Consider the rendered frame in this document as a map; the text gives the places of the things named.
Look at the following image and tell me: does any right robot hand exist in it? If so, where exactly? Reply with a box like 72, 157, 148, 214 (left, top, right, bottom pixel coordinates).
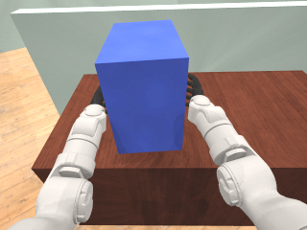
185, 74, 204, 107

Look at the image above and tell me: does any right robot upper arm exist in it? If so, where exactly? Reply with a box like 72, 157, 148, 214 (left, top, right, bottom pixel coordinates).
216, 155, 307, 230

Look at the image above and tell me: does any carton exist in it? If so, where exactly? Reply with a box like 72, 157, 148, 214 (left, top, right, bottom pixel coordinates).
94, 19, 189, 154

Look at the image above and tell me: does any left robot hand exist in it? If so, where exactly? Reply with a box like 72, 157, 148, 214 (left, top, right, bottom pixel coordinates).
90, 85, 107, 114

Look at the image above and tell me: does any robot right forearm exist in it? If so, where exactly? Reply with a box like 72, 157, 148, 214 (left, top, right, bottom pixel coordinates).
187, 95, 277, 189

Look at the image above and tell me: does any robot left forearm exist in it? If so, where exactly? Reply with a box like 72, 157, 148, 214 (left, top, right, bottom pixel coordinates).
35, 104, 106, 214

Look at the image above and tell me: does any pedestal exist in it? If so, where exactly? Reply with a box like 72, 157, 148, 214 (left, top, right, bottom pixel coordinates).
31, 70, 307, 226

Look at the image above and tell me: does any left robot upper arm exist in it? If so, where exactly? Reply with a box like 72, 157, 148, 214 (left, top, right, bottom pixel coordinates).
7, 176, 93, 230

